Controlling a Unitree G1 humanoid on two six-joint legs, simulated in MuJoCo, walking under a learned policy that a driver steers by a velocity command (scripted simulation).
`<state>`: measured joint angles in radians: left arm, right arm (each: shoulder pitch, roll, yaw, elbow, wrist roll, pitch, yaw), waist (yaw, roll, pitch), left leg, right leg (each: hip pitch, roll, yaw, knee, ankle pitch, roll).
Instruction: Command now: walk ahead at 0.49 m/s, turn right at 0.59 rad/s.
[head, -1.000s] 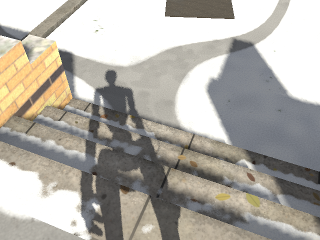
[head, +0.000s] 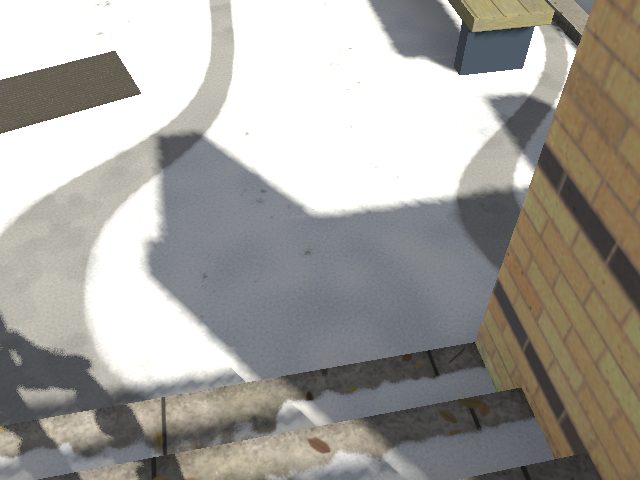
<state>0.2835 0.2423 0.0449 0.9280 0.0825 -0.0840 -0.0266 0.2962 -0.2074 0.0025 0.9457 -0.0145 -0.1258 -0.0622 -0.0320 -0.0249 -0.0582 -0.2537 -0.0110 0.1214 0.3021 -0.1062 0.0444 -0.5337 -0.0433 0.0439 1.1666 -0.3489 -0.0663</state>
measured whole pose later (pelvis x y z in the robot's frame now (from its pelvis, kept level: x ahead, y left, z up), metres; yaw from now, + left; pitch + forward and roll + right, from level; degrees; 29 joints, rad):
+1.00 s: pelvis +0.41 -0.08 -0.20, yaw -14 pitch -2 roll +0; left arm 0.26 0.23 0.03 0.95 0.01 0.02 0.03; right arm 0.50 -0.20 -0.02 1.06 -0.01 -0.08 0.01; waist 0.01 0.00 0.01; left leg -0.19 -0.03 0.05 0.61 -0.40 0.05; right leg -0.78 -0.01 0.01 1.55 -0.29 -0.02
